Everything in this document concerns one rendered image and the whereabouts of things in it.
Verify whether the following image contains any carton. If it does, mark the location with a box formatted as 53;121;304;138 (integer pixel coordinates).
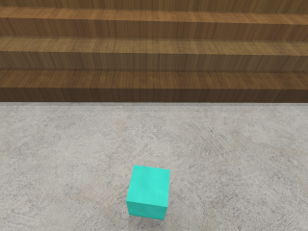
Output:
126;165;170;220

